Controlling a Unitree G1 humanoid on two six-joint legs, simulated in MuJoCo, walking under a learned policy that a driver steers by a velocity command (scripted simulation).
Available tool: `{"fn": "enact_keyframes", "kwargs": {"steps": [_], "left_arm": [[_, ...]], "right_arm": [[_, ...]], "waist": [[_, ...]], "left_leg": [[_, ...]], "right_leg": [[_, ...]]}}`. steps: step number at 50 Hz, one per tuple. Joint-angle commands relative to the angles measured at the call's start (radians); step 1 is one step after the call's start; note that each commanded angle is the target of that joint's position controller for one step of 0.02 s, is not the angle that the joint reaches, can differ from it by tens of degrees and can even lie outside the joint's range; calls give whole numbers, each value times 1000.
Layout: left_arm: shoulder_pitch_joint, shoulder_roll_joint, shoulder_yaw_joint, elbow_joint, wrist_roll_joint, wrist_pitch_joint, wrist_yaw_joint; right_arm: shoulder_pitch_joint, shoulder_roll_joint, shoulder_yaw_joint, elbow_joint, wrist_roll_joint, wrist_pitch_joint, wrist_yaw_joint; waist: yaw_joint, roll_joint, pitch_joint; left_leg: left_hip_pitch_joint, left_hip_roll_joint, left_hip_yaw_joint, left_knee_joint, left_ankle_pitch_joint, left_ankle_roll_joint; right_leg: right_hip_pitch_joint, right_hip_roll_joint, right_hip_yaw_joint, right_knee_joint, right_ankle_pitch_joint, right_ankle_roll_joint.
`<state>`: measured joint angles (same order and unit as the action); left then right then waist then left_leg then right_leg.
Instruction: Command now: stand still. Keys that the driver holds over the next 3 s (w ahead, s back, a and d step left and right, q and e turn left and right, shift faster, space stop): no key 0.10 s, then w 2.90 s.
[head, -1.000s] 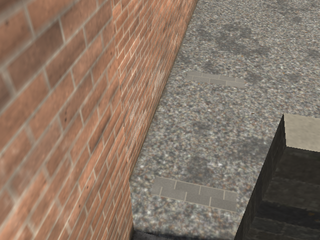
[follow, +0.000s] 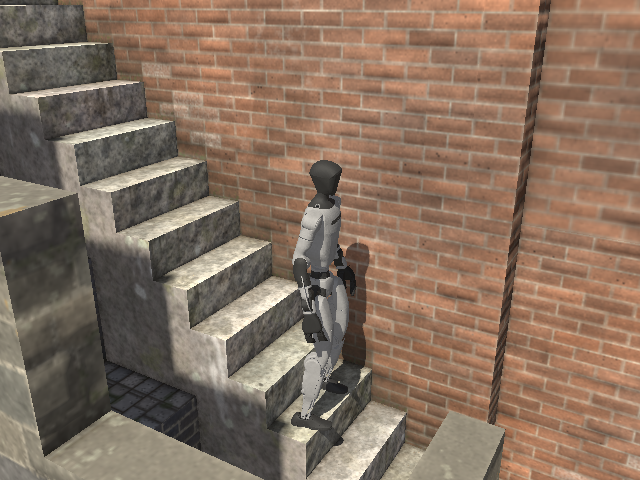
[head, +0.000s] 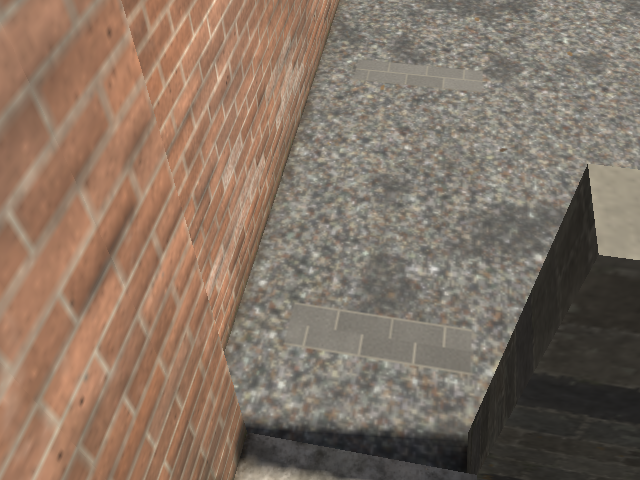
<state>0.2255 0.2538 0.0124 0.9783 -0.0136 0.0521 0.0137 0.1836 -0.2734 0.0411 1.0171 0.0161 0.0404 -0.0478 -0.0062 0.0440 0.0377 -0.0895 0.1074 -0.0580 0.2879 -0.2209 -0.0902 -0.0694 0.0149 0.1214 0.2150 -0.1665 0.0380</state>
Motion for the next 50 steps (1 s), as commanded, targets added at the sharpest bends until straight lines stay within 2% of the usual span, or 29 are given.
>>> {"fn": "enact_keyframes", "kwargs": {"steps": [1,4,6,9,14,17,18,19,20,22,25,27,28,30,32,33,34,35,36,38,40,42,44,45,46,47,48,49,50], "left_arm": [[44,118,19,-18,-3,1,4],[49,99,11,-29,12,27,8],[60,97,6,-37,15,21,2],[26,120,10,-53,3,11,-1],[-29,127,19,-110,-1,17,21],[-34,111,23,-153,-14,19,36],[-29,97,21,-162,-16,14,36],[-24,93,25,-157,-24,6,38],[-6,75,22,-159,-23,-2,37],[47,41,14,-150,-12,-20,26],[60,48,14,-152,-17,-36,13],[26,95,28,-152,-30,-44,-1],[22,119,36,-151,-34,-42,-6],[10,132,45,-155,-26,-35,-17],[-18,127,46,-165,-13,-27,-18],[-21,130,49,-163,-21,-21,-11],[-9,123,48,-161,-17,-24,-7],[9,128,52,-153,-28,-32,-8],[10,120,45,-158,-8,-26,-5],[24,124,54,-132,-23,-33,-20],[7,117,60,-146,-20,-48,-28],[-56,97,59,-194,-20,-39,-20],[-109,87,64,-212,-23,-49,-16],[-147,73,62,-229,-22,-67,-21],[-147,55,62,-248,-32,-84,-32],[-170,42,57,-269,-35,-106,-42],[-144,100,91,-239,-60,-124,-54],[-201,138,111,-237,-72,-143,-71],[-170,97,107,-203,-60,-145,-86]], "right_arm": [[74,-117,-18,-22,-4,-7,-2],[86,-99,-6,-9,-11,-10,8],[103,-117,-11,8,-8,-17,3],[113,-116,-15,8,-8,-19,-8],[143,-104,-21,-8,-3,-57,-6],[166,-110,-30,-21,3,-71,0],[163,-115,-33,-27,3,-73,-1],[151,-133,-42,-45,16,-76,-3],[146,-150,-48,-53,19,-78,-4],[164,-162,-59,-56,25,-75,-5],[136,-142,-64,-92,17,-65,-11],[174,-117,-57,-116,24,-61,-18],[178,-108,-52,-130,16,-64,-22],[181,-113,-47,-154,9,-70,-24],[166,-116,-41,-187,13,-73,-27],[172,-115,-41,-179,20,-74,-24],[199,-131,-46,-181,26,-76,-22],[231,-140,-50,-173,28,-68,-20],[226,-128,-44,-183,19,-54,-29],[261,-118,-42,-163,19,-20,-31],[270,-132,-46,-166,12,-12,-39],[317,-114,-39,-153,11,-1,-41],[400,-123,-47,-113,15,-3,-41],[457,-109,-49,-67,16,2,-39],[491,-114,-51,-37,22,3,-38],[504,-119,-52,-18,17,0,-35],[510,-139,-65,-16,13,-13,-37],[541,-95,-63,4,19,-34,-54],[530,-78,-64,8,27,-54,-48]], "waist": [[-8,-60,-54],[5,-50,-51],[17,-28,-55],[8,-74,-8],[-12,-122,32],[-13,-59,41],[-7,-32,52],[-4,-13,58],[7,39,55],[20,73,32],[25,34,38],[-18,-61,39],[-24,-108,39],[-30,-91,22],[-34,-73,10],[-42,-37,1],[-46,3,-22],[-57,5,-43],[-59,10,-19],[-81,5,-23],[-83,-4,-5],[-110,30,6],[-150,40,17],[-173,90,34],[-162,160,50],[-148,162,70],[-154,191,52],[-179,184,53],[-166,157,-4]], "left_leg": [[-2,12,-3,-28,265,35],[-23,18,10,-28,295,37],[-20,2,14,-38,227,41],[-64,-31,48,-30,-23,52],[-124,-46,84,54,-142,81],[-151,-41,68,63,-181,112],[-160,-33,52,56,-178,121],[-167,-23,24,33,-191,125],[-177,-8,-5,18,-176,135],[-162,15,-40,66,-129,150],[-189,0,-19,176,-86,157],[-176,-65,73,275,-86,125],[-188,-75,97,317,-78,113],[-178,-61,101,351,-15,107],[-147,-56,90,346,72,107],[-110,-57,86,328,147,100],[-63,-57,85,321,191,96],[-19,-60,80,316,216,90],[18,-58,71,314,329,83],[76,-53,79,302,329,86],[90,-55,78,306,404,94],[161,-11,56,277,540,113],[282,32,-2,281,580,138],[349,72,-52,298,673,171],[379,127,-131,311,757,208],[335,162,-181,341,843,233],[329,111,-191,467,565,245],[316,138,-281,617,326,248],[270,126,-335,726,272,262]], "right_leg": [[51,-51,34,1,396,-17],[70,-52,26,-6,379,-24],[63,-42,19,-20,288,-28],[-13,-26,40,-46,-27,-39],[-79,-25,65,-33,-198,-73],[-97,5,41,40,-276,-64],[-106,21,22,75,-268,-58],[-115,49,-11,129,-230,-46],[-107,73,-47,196,-187,-36],[-121,84,-85,307,-132,-34],[-140,77,-68,328,-106,-51],[-123,45,-2,251,45,-74],[-98,22,41,228,115,-98],[-61,5,57,250,238,-120],[-60,32,26,285,323,-113],[-66,38,3,312,365,-97],[-75,49,-19,334,344,-88],[-81,56,-31,355,313,-85],[-140,61,-32,375,350,-65],[-173,60,-42,390,298,-69],[-193,74,-62,433,316,-56],[-262,80,-81,472,312,-49],[-404,82,-100,536,236,-31],[-492,78,-93,610,73,-28],[-584,80,-92,702,-231,-26],[-604,57,-68,738,-335,-32],[-664,20,-28,698,-218,-51],[-788,-47,68,685,-44,-75],[-776,-54,59,629,3,-74]]}}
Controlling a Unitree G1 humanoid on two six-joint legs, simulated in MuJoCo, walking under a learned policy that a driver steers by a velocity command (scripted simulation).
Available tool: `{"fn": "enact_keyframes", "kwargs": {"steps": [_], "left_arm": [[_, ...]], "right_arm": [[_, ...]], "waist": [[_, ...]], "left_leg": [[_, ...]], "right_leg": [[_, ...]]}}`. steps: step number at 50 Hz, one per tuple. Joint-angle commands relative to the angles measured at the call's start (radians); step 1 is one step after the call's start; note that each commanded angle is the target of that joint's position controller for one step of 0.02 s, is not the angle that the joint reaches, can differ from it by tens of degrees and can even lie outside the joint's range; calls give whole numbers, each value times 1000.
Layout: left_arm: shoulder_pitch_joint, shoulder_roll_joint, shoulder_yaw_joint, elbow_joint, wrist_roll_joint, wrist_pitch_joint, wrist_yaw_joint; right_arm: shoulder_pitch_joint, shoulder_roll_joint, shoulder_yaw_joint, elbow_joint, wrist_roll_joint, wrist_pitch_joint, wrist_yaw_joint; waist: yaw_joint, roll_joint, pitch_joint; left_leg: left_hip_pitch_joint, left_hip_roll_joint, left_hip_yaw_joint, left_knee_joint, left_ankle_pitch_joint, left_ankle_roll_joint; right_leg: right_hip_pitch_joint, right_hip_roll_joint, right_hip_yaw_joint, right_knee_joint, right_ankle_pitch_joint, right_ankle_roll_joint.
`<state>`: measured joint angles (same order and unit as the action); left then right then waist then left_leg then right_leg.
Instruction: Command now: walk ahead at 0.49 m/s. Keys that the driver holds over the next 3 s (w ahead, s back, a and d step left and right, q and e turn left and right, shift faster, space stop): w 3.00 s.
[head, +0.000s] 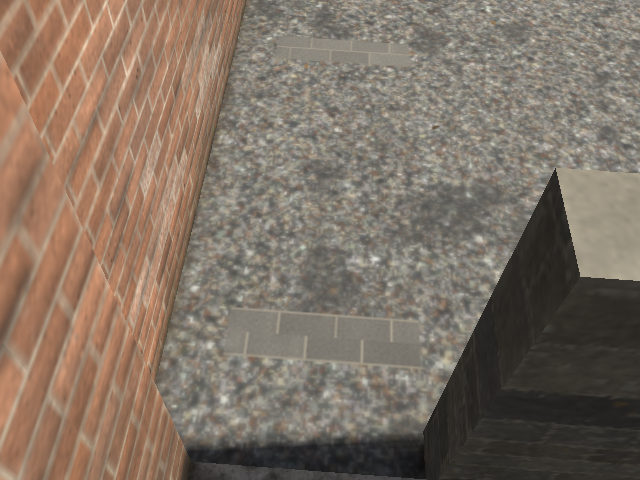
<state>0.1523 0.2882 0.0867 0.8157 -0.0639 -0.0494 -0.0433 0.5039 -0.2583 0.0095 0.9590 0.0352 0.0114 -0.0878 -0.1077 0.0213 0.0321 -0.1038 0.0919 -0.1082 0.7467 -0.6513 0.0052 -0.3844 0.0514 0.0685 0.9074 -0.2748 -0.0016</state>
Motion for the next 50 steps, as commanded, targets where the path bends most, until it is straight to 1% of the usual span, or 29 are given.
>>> {"fn": "enact_keyframes", "kwargs": {"steps": [1,3,6,7,8,9,10,11,13,14,16,17,20,21,22,23,24,25,26,28,31,33,37,39,41,43,45,49,50], "left_arm": [[-3,30,25,-4,0,-48,-44],[109,-154,-23,43,36,-16,-79],[686,12,11,149,51,29,-2],[719,58,5,161,70,33,39],[692,85,-24,150,95,30,53],[701,231,33,219,39,46,43],[583,122,7,222,7,42,42],[545,8,-23,234,33,21,43],[-18,97,-11,52,89,-2,75],[-17,137,-1,94,139,-7,77],[-73,14,-30,118,33,-16,76],[-18,-52,-43,135,5,-19,83],[145,-31,-43,235,29,49,129],[131,-61,-47,228,9,67,132],[340,-167,-45,199,-17,75,118],[442,-245,-64,217,-13,74,107],[443,-150,-50,218,-32,80,121],[338,-126,-43,160,-18,105,141],[190,-34,-37,143,-16,152,145],[182,-119,-68,51,21,221,131],[85,-87,-62,28,9,241,125],[113,-71,-62,55,40,224,128],[45,-142,-90,63,65,187,95],[32,-168,-98,77,56,161,58],[88,-154,-105,65,60,150,52],[86,-34,-87,50,78,158,66],[122,-77,-92,59,53,153,43],[85,-39,-86,56,57,118,26],[106,-34,-82,66,53,112,29]], "right_arm": [[167,-54,-30,64,12,-38,3],[77,6,-38,92,22,-36,-19],[-345,-104,-64,-23,-25,-106,12],[-314,-48,-61,-20,-13,-114,5],[-184,-8,-54,-22,23,-131,11],[-70,23,-33,-84,76,-159,24],[-88,-37,-46,-9,30,-162,40],[-57,-50,-64,46,9,-152,38],[34,-23,-46,2,13,-85,30],[276,-41,-86,159,-7,-56,46],[418,29,-83,249,38,-28,55],[419,-3,-85,245,14,-30,41],[342,-88,-113,181,-17,-75,103],[461,-123,-121,194,-46,-74,116],[387,-110,-74,212,-61,-91,132],[343,-74,-43,212,-45,-74,120],[259,-74,-34,121,-49,-58,120],[185,-195,-61,124,-59,-40,98],[120,-93,-24,114,-71,-23,87],[46,-126,1,79,-73,-10,22],[-72,-109,3,15,-82,0,1],[-71,-132,-17,3,-59,-23,2],[38,27,-5,24,-23,-12,3],[35,28,-12,7,-33,1,19],[2,-13,-25,26,7,-11,37],[60,-44,-41,39,10,-35,64],[27,-92,-62,68,26,-44,70],[-72,-33,-49,36,-23,2,69],[-79,-37,-48,35,-2,5,60]], "waist": [[-9,135,-37],[45,-95,-50],[514,-120,-135],[514,-167,-85],[392,-296,-45],[234,-430,-102],[170,-332,33],[136,-238,66],[-79,-155,67],[-178,-29,-67],[-209,-31,17],[-188,0,65],[-159,-54,38],[-220,76,45],[17,438,148],[137,600,162],[95,417,147],[97,468,86],[85,119,86],[171,135,92],[120,194,197],[128,182,249],[81,30,157],[55,88,106],[101,125,147],[47,-106,78],[98,-87,23],[73,-126,23],[86,-122,1]], "left_leg": [[119,109,-296,376,656,170],[-409,-68,-39,493,332,123],[-925,-172,-77,1187,-93,54],[-1001,-254,-76,1500,-253,2],[-1153,-202,-71,1572,-256,-8],[-1202,-104,-108,1222,-116,-7],[-1259,-18,-51,1162,-66,-16],[-1305,-13,-86,990,69,24],[-569,98,-146,280,631,8],[-63,-25,-15,570,949,-18],[-60,-31,-50,475,992,-61],[-51,32,-85,101,1070,-45],[143,74,47,-408,1264,-3],[202,118,15,-381,1297,47],[84,88,-3,-135,1350,-28],[-28,202,-136,-102,1649,50],[-51,210,-141,-140,1717,85],[-112,347,-401,-212,1408,163],[-158,301,-382,-270,1182,95],[-316,393,-391,-313,958,167],[-598,244,-355,-531,-38,159],[-676,224,-255,-555,20,167],[-307,118,-47,-427,155,111],[-328,93,-11,-437,140,123],[-230,87,-41,-408,237,108],[-198,59,-32,-318,511,54],[-82,-7,54,-341,342,4],[5,13,73,-355,425,-10],[13,19,73,-339,465,-19]], "right_leg": [[-290,-99,102,-127,161,-64],[308,-18,-98,-531,935,-30],[871,-159,-65,-371,831,-88],[843,-269,54,-455,1027,-146],[850,-344,165,-328,1238,-213],[752,-478,498,-341,734,-382],[606,-425,480,-303,670,-347],[483,-388,371,-234,515,-252],[-330,-397,439,-371,22,-178],[-606,-336,363,-280,-3,-203],[-571,-249,171,-11,-323,-116],[-455,-153,75,132,-334,-23],[-228,-20,-6,642,-156,45],[-295,116,9,1007,-302,48],[-459,154,54,1125,-648,-13],[-461,110,93,1207,-695,6],[-514,133,157,1114,-492,24],[-604,103,240,1152,-328,30],[-581,102,236,1130,-197,10],[-450,33,308,819,-53,85],[-197,20,201,658,51,144],[-115,39,145,745,18,164],[-50,-50,83,108,31,114],[194,-49,-2,-112,31,93],[179,-109,78,-509,-5,48],[289,-166,131,-477,410,3],[188,-128,149,-495,211,-18],[168,-127,160,-572,261,-20],[201,-126,162,-571,334,-15]]}}
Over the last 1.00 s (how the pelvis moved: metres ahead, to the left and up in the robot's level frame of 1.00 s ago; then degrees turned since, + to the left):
0.15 0.01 -0.05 -2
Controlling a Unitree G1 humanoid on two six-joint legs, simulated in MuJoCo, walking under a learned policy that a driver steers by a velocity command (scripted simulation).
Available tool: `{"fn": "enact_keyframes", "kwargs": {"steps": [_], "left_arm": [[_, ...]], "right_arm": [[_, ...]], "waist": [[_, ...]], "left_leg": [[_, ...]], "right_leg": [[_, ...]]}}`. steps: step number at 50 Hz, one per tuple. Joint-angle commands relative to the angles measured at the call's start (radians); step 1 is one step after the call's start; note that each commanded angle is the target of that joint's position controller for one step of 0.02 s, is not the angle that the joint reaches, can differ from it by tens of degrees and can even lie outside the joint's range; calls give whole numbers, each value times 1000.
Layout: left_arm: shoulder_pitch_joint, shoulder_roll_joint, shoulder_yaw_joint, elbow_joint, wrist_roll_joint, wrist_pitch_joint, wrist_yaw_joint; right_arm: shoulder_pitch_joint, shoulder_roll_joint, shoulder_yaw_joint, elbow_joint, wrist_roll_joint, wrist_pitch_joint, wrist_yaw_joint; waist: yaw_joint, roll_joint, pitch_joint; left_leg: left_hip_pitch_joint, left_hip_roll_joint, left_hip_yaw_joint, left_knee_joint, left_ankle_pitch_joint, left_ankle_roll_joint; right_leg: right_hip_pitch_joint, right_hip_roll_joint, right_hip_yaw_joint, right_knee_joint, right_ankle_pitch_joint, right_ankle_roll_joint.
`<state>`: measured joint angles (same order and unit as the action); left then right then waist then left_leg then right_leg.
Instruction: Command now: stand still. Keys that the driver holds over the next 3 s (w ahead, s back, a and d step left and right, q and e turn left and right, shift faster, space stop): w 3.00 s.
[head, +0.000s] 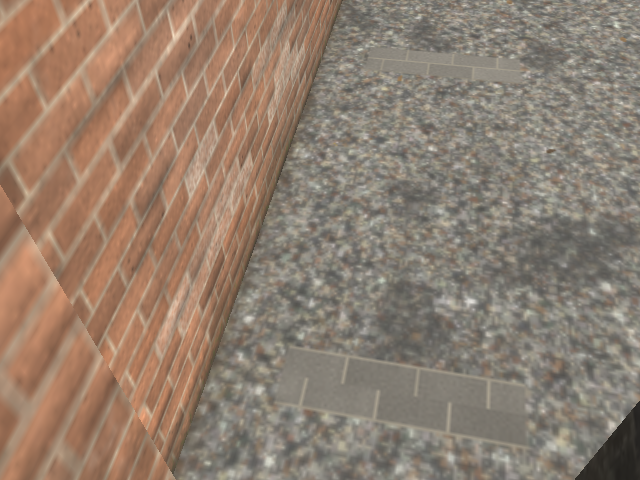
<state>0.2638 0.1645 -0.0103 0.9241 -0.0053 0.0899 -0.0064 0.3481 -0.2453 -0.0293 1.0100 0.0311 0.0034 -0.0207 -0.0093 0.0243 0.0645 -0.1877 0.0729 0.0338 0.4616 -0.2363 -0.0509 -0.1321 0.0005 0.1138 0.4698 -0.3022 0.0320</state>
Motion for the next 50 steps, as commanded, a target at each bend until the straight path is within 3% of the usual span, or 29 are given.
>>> {"fn": "enact_keyframes", "kwargs": {"steps": [1,6,7,8,10,14,15,17,27,28,34,35,38,41,42,50], "left_arm": [[28,96,20,-27,-6,-30,-7],[50,116,30,-17,-4,-44,-7],[42,126,33,-13,-21,-48,0],[59,128,37,-6,-26,-52,5],[84,155,45,6,-29,-55,12],[84,141,44,10,-29,-52,17],[81,146,47,23,-42,-50,17],[71,162,57,19,-44,-45,22],[63,151,59,7,-36,-36,35],[74,132,50,13,-31,-39,31],[66,139,46,20,-30,-44,26],[69,129,43,15,-15,-40,20],[56,121,39,5,-13,-35,21],[78,119,39,13,-21,-35,27],[75,109,35,14,-16,-33,28],[82,97,27,26,-20,-15,38]], "right_arm": [[71,-43,-3,-15,9,25,-13],[37,-95,1,-19,4,44,-22],[4,-85,14,-40,-2,53,-20],[-10,-91,18,-41,-6,52,-20],[7,-120,20,-32,-14,59,-31],[-12,-123,28,-24,-13,71,-36],[-4,-124,28,-29,-25,73,-40],[5,-137,21,-21,-30,71,-48],[5,-131,15,1,-27,56,-50],[-7,-120,21,-2,-25,60,-44],[27,-126,18,-7,-22,62,-39],[68,-138,5,12,-20,53,-40],[84,-126,-2,15,-15,44,-42],[89,-127,-9,14,-22,35,-42],[91,-104,-3,18,-15,26,-35],[121,-106,-14,24,-12,11,-27]], "waist": [[-5,-115,-27],[-10,-87,-34],[-21,-93,-46],[-17,-59,-48],[-30,-62,-72],[-29,-41,-58],[-43,-46,-42],[-46,-41,-24],[-29,-35,-12],[-22,-34,-10],[-26,-36,11],[-26,-25,11],[-22,-51,20],[-17,-41,13],[-10,-35,12],[-6,-36,-4]], "left_leg": [[89,38,-70,-50,81,36],[101,46,-54,-57,137,-1],[105,46,-54,-67,181,-7],[110,57,-52,-57,251,-10],[122,57,-53,-66,294,-23],[120,58,-47,-92,261,-30],[112,47,-35,-104,236,-33],[87,45,-25,-123,211,-35],[61,40,-25,-166,190,-19],[72,39,-35,-168,184,-15],[69,36,-42,-187,132,0],[78,43,-37,-190,104,-1],[68,35,-41,-206,70,4],[86,40,-43,-191,186,8],[85,47,-41,-182,205,16],[81,44,-38,-180,211,20]], "right_leg": [[-33,-70,100,-130,393,-40],[5,-69,98,-145,576,-50],[19,-62,89,-144,606,-50],[28,-69,101,-142,680,-48],[54,-65,92,-139,736,-39],[52,-56,86,-157,654,-39],[41,-40,90,-165,599,-30],[48,-26,85,-166,524,-20],[42,-18,73,-161,381,-18],[23,-29,74,-169,379,-23],[-8,-27,80,-182,264,-17],[-13,-34,83,-189,225,-11],[-16,-21,69,-193,173,-3],[-15,-34,81,-182,284,0],[-6,-38,85,-185,299,-7],[12,-42,87,-179,306,-11]]}}
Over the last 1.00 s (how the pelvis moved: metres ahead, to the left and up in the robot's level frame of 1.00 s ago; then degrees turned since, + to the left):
0.25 -0.01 -0.39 2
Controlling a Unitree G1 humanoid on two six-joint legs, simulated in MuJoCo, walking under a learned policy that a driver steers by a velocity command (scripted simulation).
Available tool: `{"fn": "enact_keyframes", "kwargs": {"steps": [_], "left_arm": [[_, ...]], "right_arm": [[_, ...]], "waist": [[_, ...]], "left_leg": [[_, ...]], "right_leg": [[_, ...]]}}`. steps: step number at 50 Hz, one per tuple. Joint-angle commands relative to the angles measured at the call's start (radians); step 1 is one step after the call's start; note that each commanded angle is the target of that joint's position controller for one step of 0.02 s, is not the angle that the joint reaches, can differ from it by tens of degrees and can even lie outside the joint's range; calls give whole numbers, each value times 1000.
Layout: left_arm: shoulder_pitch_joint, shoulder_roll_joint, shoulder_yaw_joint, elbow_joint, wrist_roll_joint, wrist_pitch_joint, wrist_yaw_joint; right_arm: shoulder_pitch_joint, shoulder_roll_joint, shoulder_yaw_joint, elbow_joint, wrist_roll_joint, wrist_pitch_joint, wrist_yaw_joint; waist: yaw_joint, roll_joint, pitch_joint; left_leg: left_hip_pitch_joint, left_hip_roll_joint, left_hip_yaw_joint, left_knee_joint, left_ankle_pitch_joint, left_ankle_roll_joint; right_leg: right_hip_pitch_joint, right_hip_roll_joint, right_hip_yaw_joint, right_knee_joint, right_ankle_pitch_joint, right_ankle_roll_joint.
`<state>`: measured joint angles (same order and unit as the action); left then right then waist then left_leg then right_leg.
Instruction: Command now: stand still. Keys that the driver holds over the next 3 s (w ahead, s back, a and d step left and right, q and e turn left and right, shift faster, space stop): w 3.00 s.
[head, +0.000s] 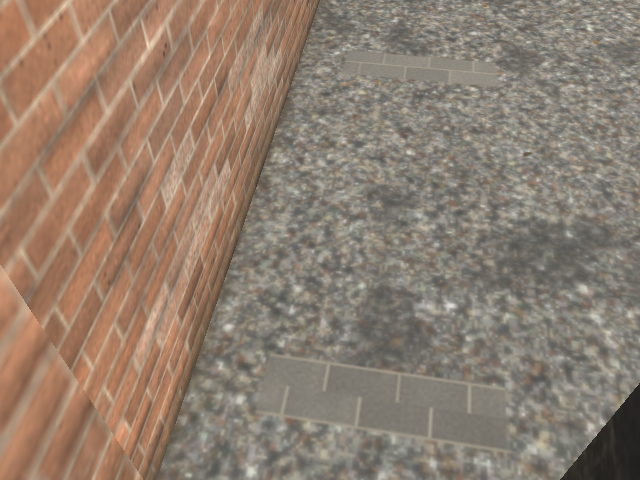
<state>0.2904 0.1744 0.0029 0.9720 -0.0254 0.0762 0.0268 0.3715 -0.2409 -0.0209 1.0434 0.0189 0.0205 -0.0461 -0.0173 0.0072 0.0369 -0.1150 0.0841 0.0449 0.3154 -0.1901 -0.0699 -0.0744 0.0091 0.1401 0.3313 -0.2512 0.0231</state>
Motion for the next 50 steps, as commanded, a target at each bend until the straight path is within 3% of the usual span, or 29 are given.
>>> {"fn": "enact_keyframes", "kwargs": {"steps": [1,10,16,33,35,36,39,40,50], "left_arm": [[53,89,12,-24,-3,2,3],[68,86,9,-13,-3,5,7],[71,82,5,-17,-3,21,19],[84,80,4,-4,-3,18,19],[76,70,0,-7,2,20,20],[86,76,2,-2,-2,18,19],[95,83,5,2,-4,16,21],[87,77,3,-2,1,18,22],[105,80,6,7,-5,15,22]], "right_arm": [[98,-106,-23,-8,-7,-5,0],[107,-100,-27,-4,-4,-3,-1],[104,-99,-35,9,2,-17,2],[119,-98,-40,17,1,-16,2],[127,-94,-41,18,5,-13,0],[116,-97,-40,16,-1,-14,1],[127,-97,-40,17,2,-18,2],[139,-92,-41,19,7,-16,1],[133,-93,-39,20,3,-16,1]], "waist": [[-3,-16,27],[2,-18,25],[14,-22,24],[12,-26,37],[14,-30,49],[15,-18,58],[13,-27,35],[11,-38,28],[12,-23,35]], "left_leg": [[8,29,-44,-36,177,40],[10,26,-45,-36,188,44],[5,23,-45,-40,202,52],[-7,18,-46,-40,155,53],[-16,9,-46,-54,80,53],[-20,14,-46,-46,125,54],[-7,18,-48,-35,175,54],[-6,12,-48,-44,127,52],[-8,16,-49,-32,173,55]], "right_leg": [[-50,-48,57,-32,271,-2],[-49,-51,57,-31,275,5],[-31,-51,63,-31,280,8],[-48,-46,64,-45,245,11],[-55,-35,55,-59,173,13],[-61,-44,67,-54,220,13],[-45,-47,62,-44,266,12],[-39,-37,51,-51,217,13],[-43,-45,60,-49,261,15]]}}
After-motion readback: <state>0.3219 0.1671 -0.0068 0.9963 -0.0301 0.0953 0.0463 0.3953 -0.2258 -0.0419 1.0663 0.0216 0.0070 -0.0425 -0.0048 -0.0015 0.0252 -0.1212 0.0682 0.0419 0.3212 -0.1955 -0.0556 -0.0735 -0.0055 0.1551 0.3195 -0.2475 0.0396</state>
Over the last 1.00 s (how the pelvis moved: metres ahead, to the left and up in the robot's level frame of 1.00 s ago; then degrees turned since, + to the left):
0.02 -0.01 0.01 -1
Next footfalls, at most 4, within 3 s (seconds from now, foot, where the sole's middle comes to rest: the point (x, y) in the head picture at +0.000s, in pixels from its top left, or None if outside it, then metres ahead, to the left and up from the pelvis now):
none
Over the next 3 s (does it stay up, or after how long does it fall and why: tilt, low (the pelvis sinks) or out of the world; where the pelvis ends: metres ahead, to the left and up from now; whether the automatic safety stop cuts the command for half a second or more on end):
stays up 0.00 0.01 0.00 its command is cut before an obstacle from the start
